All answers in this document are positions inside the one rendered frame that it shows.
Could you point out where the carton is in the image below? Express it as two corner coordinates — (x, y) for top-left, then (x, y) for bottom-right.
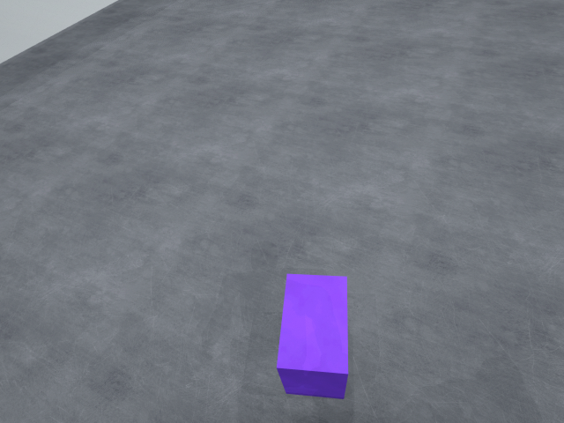
(277, 274), (348, 399)

